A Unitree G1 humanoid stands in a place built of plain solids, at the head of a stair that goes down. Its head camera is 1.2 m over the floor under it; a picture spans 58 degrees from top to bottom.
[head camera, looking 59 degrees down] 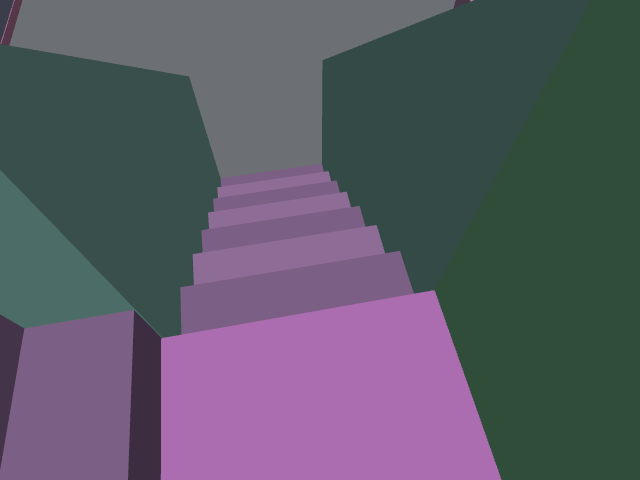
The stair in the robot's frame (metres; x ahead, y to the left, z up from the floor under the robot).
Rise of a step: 0.21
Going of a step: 0.26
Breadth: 0.81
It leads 11 degrees to the left of straight ahead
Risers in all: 8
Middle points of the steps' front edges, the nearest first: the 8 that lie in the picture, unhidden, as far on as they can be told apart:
0.47 0.05 0.00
0.72 0.10 -0.21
0.98 0.15 -0.42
1.23 0.19 -0.62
1.48 0.24 -0.83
1.74 0.29 -1.04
1.99 0.34 -1.25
2.24 0.38 -1.46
